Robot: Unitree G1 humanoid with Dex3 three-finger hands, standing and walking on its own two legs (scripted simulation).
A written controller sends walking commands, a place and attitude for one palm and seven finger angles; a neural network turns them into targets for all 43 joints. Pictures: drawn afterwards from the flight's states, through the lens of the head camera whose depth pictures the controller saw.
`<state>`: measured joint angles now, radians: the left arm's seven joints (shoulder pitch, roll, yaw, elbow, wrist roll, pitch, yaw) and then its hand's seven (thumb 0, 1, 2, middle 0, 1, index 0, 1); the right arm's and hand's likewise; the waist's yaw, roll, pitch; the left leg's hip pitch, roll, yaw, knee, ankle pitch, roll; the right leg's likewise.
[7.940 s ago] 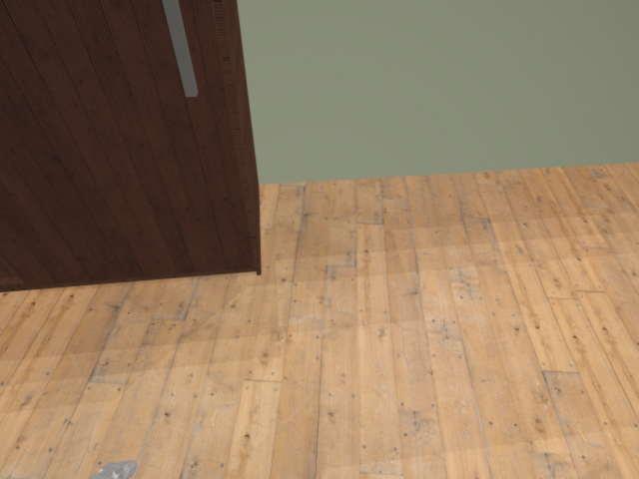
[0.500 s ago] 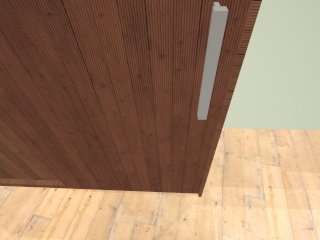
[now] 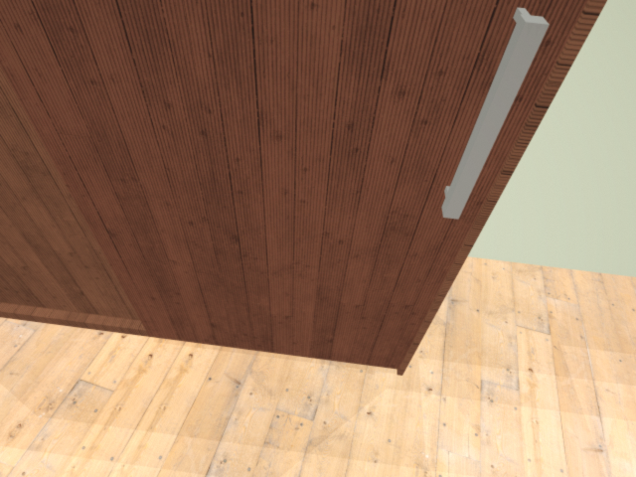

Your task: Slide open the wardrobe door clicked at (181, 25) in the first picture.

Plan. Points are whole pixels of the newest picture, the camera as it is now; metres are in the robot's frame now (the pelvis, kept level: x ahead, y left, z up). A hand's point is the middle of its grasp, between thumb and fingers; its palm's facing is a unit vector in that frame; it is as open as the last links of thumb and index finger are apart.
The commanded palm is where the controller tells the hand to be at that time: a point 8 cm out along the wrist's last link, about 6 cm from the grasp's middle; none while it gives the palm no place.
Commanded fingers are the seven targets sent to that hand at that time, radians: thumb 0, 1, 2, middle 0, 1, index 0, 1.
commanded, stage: come to a stop and stand still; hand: right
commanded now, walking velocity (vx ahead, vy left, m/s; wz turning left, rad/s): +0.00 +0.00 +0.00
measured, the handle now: (480, 127) +0.57 -0.19 +0.18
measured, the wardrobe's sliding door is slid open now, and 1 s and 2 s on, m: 0.00 0.00 0.00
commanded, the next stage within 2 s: look again from close up in 0.76 s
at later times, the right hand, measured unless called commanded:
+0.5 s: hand out of the picture -0.07 -0.15 -0.17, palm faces +0.07 +0.98 -0.18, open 7.4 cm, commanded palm none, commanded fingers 0.00 -0.90 -0.90 0.20 0.30 0.20 0.30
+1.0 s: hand out of the picture +0.00 -0.19 -0.16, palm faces +0.06 +0.97 -0.25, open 7.4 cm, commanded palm none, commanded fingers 0.00 -0.90 -0.90 0.20 0.30 0.20 0.30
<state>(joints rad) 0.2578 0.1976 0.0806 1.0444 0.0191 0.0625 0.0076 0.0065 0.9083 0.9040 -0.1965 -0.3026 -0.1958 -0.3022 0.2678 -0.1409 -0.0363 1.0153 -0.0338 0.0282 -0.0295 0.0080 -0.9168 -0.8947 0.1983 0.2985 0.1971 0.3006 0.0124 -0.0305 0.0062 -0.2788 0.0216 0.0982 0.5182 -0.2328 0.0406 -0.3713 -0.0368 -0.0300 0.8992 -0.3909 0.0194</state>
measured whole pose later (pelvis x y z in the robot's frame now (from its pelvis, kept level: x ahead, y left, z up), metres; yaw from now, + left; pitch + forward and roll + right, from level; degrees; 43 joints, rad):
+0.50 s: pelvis -0.03 +0.01 +0.01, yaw +0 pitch -1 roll -1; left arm 0.32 0.11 0.01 1.12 0.02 0.01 0.03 0.01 0.91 0.90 -0.20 -0.30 -0.20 -0.30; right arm 0.33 -0.12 -0.02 1.16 -0.01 0.01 -0.03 0.01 -0.91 -0.89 0.20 0.30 0.19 0.30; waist -0.01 -0.01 0.02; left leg -0.27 0.01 0.11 0.40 -0.12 0.04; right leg -0.13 -0.02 -0.05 0.41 -0.27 0.01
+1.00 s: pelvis -0.03 +0.00 +0.00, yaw -1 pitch -2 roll -1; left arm 0.36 0.15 -0.02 1.07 0.02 -0.03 0.02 0.01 0.91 0.90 -0.20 -0.30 -0.20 -0.30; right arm 0.27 -0.16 -0.01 1.07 -0.01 -0.03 -0.03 0.01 -0.91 -0.89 0.20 0.30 0.20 0.30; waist 0.01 -0.04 0.00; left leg -0.28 0.04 0.10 0.49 -0.18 0.04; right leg -0.11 0.01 -0.05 0.45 -0.29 0.00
